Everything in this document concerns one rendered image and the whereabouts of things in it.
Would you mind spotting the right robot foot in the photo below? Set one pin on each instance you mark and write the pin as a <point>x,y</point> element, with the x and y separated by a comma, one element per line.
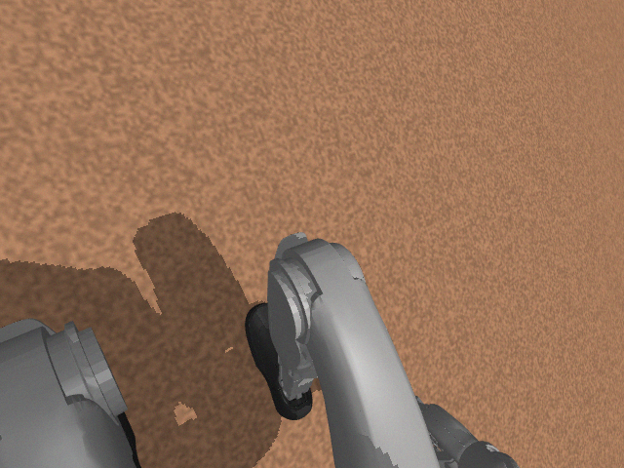
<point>266,360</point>

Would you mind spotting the right robot arm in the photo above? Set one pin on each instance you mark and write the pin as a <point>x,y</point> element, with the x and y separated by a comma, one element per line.
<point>484,455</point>

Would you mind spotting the left robot foot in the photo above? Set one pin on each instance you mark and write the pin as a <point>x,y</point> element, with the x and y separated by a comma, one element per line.
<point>130,436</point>

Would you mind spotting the right robot hand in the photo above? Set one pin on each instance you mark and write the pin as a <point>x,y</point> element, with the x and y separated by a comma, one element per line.
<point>446,433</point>

